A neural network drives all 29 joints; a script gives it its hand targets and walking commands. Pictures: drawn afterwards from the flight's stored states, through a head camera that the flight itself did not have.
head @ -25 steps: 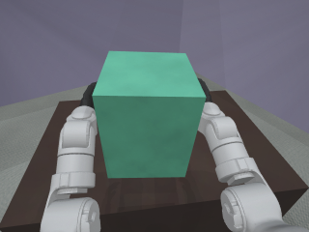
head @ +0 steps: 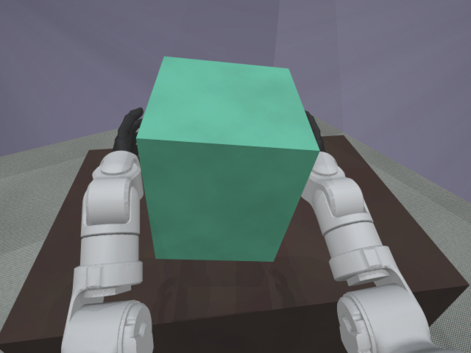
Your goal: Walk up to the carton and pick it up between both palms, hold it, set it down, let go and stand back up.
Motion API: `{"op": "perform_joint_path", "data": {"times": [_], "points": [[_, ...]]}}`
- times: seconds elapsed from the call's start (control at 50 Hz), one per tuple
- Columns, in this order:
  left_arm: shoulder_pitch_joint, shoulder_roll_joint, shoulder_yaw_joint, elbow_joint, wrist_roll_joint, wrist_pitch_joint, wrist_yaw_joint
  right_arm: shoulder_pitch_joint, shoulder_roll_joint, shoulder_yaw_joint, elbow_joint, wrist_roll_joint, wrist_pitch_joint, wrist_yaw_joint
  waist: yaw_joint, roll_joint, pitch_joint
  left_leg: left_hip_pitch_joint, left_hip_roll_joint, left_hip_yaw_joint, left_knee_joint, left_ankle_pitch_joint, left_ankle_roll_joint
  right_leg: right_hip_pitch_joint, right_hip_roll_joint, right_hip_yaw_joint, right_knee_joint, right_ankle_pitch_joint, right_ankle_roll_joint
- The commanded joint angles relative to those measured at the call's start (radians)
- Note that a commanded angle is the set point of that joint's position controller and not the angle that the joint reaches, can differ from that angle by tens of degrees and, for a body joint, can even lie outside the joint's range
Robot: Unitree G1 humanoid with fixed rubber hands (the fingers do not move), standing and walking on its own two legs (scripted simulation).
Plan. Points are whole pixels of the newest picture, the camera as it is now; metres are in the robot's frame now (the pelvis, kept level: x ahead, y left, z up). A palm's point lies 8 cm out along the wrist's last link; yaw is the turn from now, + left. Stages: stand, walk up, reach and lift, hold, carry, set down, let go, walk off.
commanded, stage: hold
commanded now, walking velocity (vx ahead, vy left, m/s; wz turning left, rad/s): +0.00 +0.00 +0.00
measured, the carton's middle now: (221, 164) +0.38 -0.01 +0.20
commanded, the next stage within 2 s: none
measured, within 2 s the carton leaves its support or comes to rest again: neither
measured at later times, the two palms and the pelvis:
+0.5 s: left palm (131, 166) +0.37 +0.13 +0.21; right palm (310, 162) +0.37 -0.16 +0.20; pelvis +0.00 +0.00 +0.00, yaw +0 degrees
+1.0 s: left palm (126, 156) +0.37 +0.14 +0.23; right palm (310, 156) +0.36 -0.15 +0.21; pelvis +0.00 +0.00 +0.00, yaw +0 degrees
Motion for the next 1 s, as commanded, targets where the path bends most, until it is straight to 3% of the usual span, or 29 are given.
{"op": "perform_joint_path", "data": {"times": [0.0, 0.04, 0.08, 0.14, 0.2, 0.26, 0.3, 0.36, 0.4, 0.46, 0.54, 0.58, 0.62, 0.68, 0.74, 0.8, 0.86, 0.9, 0.94, 0.98], "points": [[-0.812, -0.581, -0.431, -0.041, -0.107, -0.078, -0.107, -0.907, 0.676, 0.378, -0.271, 0.259, -0.046, 0.132, 0.079, -0.046, -0.422, 0.204, -0.054, -0.072, -0.127, 0.302, -0.041, 0.06, 0.085, -0.026, -0.089, 0.113, 0.017], [-0.716, -0.516, -0.298, 0.066, -0.003, -0.033, -0.156, -0.804, 0.606, 0.301, -0.101, 0.202, -0.021, 0.136, 0.073, -0.079, -0.223, 0.126, -0.053, -0.048, -0.199, 0.122, -0.021, 0.094, 0.067, -0.023, -0.108, 0.003, 0.013], [-0.708, -0.494, -0.248, 0.061, 0.035, -0.022, -0.188, -0.782, 0.593, 0.286, -0.051, 0.185, -0.024, 0.141, 0.08, -0.094, -0.193, 0.101, -0.051, -0.033, -0.229, 0.065, -0.009, 0.139, 0.06, -0.022, -0.101, -0.027, 0.015], [-0.872, -0.546, -0.34, -0.074, -0.048, -0.07, -0.178, -0.922, 0.674, 0.343, -0.19, 0.226, -0.07, 0.147, 0.092, -0.081, -0.384, 0.133, -0.058, -0.035, -0.187, 0.178, -0.016, 0.172, 0.069, -0.026, -0.067, 0.055, 0.021], [-1.053, -0.641, -0.531, -0.273, -0.202, -0.143, -0.113, -1.093, 0.775, 0.437, -0.451, 0.301, -0.125, 0.15, 0.09, -0.024, -0.701, 0.265, -0.057, -0.07, -0.083, 0.434, -0.048, 0.121, 0.088, -0.029, -0.034, 0.19, 0.027], [-1.025, -0.669, -0.603, -0.286, -0.251, -0.157, -0.07, -1.087, 0.784, 0.471, -0.527, 0.318, -0.12, 0.146, 0.081, 0.009, -0.76, 0.321, -0.051, -0.091, -0.042, 0.546, -0.066, 0.056, 0.1, -0.031, -0.04, 0.237, 0.023], [-0.909, -0.641, -0.534, -0.145, -0.187, -0.12, -0.077, -1.008, 0.729, 0.426, -0.408, 0.289, -0.086, 0.139, 0.081, -0.01, -0.59, 0.269, -0.053, -0.084, -0.08, 0.437, -0.057, 0.041, 0.095, -0.03, -0.07, 0.174, 0.019], [-0.731, -0.535, -0.325, 0.065, -0.02, -0.043, -0.142, -0.833, 0.618, 0.307, -0.127, 0.207, -0.031, 0.138, 0.073, -0.068, -0.247, 0.138, -0.053, -0.053, -0.186, 0.145, -0.023, 0.079, 0.07, -0.025, -0.11, 0.011, 0.011], [-0.699, -0.501, -0.252, 0.078, 0.033, -0.023, -0.18, -0.784, 0.593, 0.279, -0.052, 0.178, -0.029, 0.143, 0.077, -0.093, -0.183, 0.101, -0.05, -0.032, -0.23, 0.055, -0.009, 0.129, 0.059, -0.025, -0.107, -0.036, 0.013], [-0.824, -0.536, -0.31, -0.033, -0.02, -0.057, -0.183, -0.886, 0.65, 0.324, -0.148, 0.211, -0.063, 0.149, 0.086, -0.082, -0.339, 0.126, -0.056, -0.033, -0.201, 0.147, -0.013, 0.174, 0.066, -0.026, -0.077, 0.036, 0.021], [-1.059, -0.647, -0.548, -0.285, -0.215, -0.149, -0.104, -1.103, 0.779, 0.442, -0.474, 0.302, -0.132, 0.151, 0.086, -0.016, -0.731, 0.284, -0.055, -0.073, -0.073, 0.462, -0.052, 0.116, 0.089, -0.031, -0.034, 0.206, 0.027], [-1.034, -0.665, -0.598, -0.292, -0.247, -0.158, -0.075, -1.099, 0.784, 0.467, -0.527, 0.315, -0.129, 0.147, 0.079, 0.005, -0.77, 0.322, -0.053, -0.087, -0.044, 0.547, -0.064, 0.074, 0.098, -0.032, -0.037, 0.244, 0.026], [-0.944, -0.653, -0.566, -0.205, -0.212, -0.135, -0.074, -1.033, 0.749, 0.448, -0.461, 0.299, -0.103, 0.14, 0.079, -0.002, -0.661, 0.298, -0.053, -0.086, -0.061, 0.497, -0.061, 0.052, 0.097, -0.031, -0.058, 0.211, 0.021], [-0.765, -0.562, -0.378, 0.018, -0.057, -0.059, -0.126, -0.875, 0.639, 0.334, -0.199, 0.225, -0.046, 0.136, 0.07, -0.058, -0.333, 0.175, -0.053, -0.06, -0.158, 0.218, -0.033, 0.076, 0.076, -0.028, -0.103, 0.058, 0.013], [-0.698, -0.506, -0.261, 0.066, 0.034, -0.023, -0.183, -0.79, 0.593, 0.282, -0.063, 0.178, -0.036, 0.143, 0.074, -0.086, -0.192, 0.105, -0.048, -0.033, -0.229, 0.069, -0.011, 0.143, 0.06, -0.026, -0.103, -0.025, 0.013], [-0.835, -0.554, -0.336, -0.053, -0.032, -0.061, -0.18, -0.906, 0.655, 0.331, -0.181, 0.214, -0.074, 0.149, 0.082, -0.072, -0.363, 0.135, -0.053, -0.035, -0.193, 0.164, -0.017, 0.173, 0.067, -0.029, -0.074, 0.046, 0.019], [-1.029, -0.64, -0.52, -0.251, -0.184, -0.136, -0.118, -1.086, 0.758, 0.421, -0.439, 0.285, -0.131, 0.151, 0.085, -0.025, -0.681, 0.26, -0.056, -0.065, -0.094, 0.404, -0.046, 0.132, 0.085, -0.032, -0.041, 0.171, 0.025], [-1.046, -0.668, -0.594, -0.3, -0.241, -0.157, -0.081, -1.114, 0.783, 0.462, -0.532, 0.311, -0.135, 0.15, 0.08, 0.005, -0.78, 0.323, -0.051, -0.085, -0.047, 0.53, -0.062, 0.082, 0.095, -0.032, -0.035, 0.23, 0.026], [-0.97, -0.665, -0.587, -0.237, -0.228, -0.145, -0.069, -1.07, 0.762, 0.459, -0.504, 0.305, -0.119, 0.144, 0.081, 0.004, -0.714, 0.314, -0.05, -0.087, -0.05, 0.524, -0.063, 0.053, 0.099, -0.032, -0.052, 0.221, 0.022], [-0.861, -0.624, -0.5, -0.097, -0.15, -0.101, -0.087, -0.979, 0.699, 0.404, -0.36, 0.268, -0.081, 0.139, 0.076, -0.022, -0.523, 0.25, -0.051, -0.078, -0.098, 0.38, -0.051, 0.051, 0.089, -0.03, -0.082, 0.141, 0.016]]}}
